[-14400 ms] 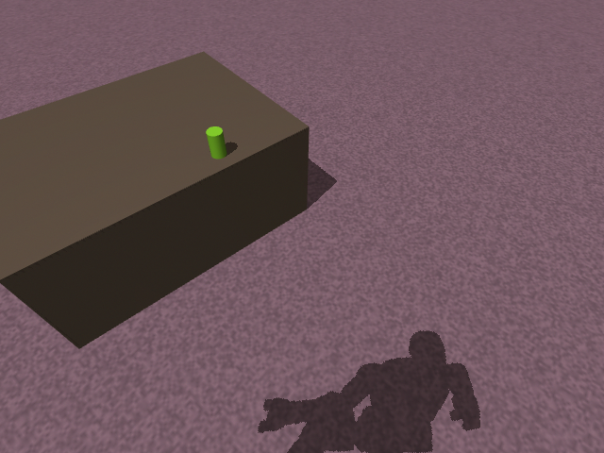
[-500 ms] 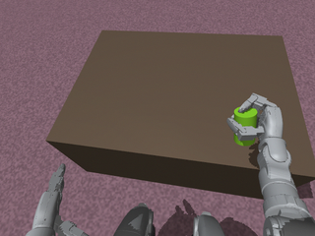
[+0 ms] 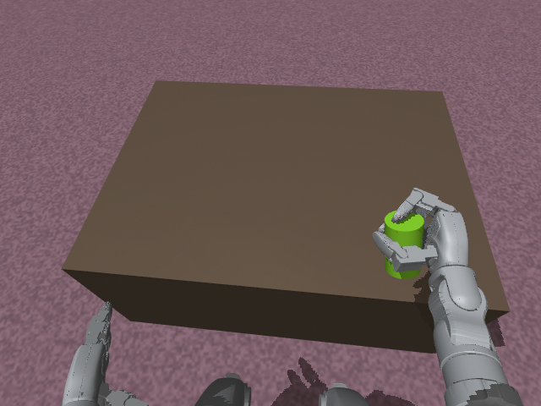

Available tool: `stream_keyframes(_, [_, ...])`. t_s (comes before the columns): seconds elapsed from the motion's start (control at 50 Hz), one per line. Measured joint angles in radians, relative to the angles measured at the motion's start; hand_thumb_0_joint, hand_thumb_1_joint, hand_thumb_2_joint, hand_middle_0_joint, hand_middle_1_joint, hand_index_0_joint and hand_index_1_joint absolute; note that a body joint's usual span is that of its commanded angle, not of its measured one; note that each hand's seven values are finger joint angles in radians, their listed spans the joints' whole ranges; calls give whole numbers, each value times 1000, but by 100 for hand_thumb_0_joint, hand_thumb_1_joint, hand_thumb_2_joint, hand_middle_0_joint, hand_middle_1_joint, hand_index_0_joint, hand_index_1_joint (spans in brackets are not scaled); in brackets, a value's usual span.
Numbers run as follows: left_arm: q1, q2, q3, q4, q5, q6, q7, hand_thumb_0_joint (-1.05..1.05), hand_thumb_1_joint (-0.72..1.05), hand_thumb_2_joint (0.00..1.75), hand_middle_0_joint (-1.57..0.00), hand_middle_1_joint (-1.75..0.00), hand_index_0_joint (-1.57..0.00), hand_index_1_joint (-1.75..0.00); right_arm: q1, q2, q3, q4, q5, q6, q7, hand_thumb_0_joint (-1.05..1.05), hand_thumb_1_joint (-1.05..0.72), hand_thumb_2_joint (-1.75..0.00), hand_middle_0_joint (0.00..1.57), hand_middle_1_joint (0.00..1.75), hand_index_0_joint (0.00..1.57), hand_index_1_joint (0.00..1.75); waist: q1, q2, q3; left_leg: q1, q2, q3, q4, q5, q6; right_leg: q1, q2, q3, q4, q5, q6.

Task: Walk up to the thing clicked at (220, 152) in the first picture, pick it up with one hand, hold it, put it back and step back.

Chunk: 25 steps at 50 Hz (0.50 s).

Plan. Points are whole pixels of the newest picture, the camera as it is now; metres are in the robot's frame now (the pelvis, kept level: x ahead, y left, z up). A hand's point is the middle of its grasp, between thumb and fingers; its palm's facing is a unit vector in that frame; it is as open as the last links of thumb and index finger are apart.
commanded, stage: lift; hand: right
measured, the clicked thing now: (403, 244) +0.35 -0.17 +0.02
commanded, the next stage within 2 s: hold in 0.22 s
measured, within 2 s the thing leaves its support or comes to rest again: neither
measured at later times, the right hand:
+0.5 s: hand (411, 233) +0.34 -0.16 +0.06, palm faces +0.01 +1.00 +0.01, open 6.4 cm
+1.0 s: hand (421, 244) +0.32 -0.17 +0.08, palm faces +0.01 +1.00 +0.01, open 6.4 cm
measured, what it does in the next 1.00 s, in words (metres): stands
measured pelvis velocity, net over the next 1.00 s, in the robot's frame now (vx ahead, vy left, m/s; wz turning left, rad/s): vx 0.00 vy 0.00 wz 0.00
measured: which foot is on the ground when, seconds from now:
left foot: down 0.00-1.00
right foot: down 0.00-1.00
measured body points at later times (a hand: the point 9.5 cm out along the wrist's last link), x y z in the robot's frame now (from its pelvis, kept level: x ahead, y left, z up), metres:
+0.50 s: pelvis +0.01 +0.00 +0.01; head +0.05 -0.01 +0.46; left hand +0.16 +0.27 -0.02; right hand +0.34 -0.22 +0.06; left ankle +0.02 +0.13 -0.68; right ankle +0.01 -0.11 -0.68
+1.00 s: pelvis +0.00 +0.00 +0.02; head +0.03 -0.01 +0.47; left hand +0.15 +0.27 -0.03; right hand +0.31 -0.22 +0.08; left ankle +0.02 +0.13 -0.68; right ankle +0.01 -0.11 -0.68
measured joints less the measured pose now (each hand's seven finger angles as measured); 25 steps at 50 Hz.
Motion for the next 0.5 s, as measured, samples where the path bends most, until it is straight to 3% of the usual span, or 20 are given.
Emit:
stream_keyframes(0.34, [-1, -10, -12, 21, -12, 12, 4, -1, -52, 2, -5, -5, -5, -4, 64, 5, 20, -72, 15, 23, 1, 3, 16, -112, 93, 121, 109, 132, -15, 2, 12, 83, 5, -4, -52, 6, -2, 88, 7, -5, -63, 12, 0])
stream_keyframes(0.5, [-19, 4, 13, 66, -17, 14, 7, -1, -52, 3, -5, -5, -6, -4, 84, 3, 28, -101, 23, 22, 4, 3, 16, -112, 93, 121, 109, 132, -26, 0, 19, 99, 6, -9, -67, 14, -4, 106, 9, -11, -79, 18, -2])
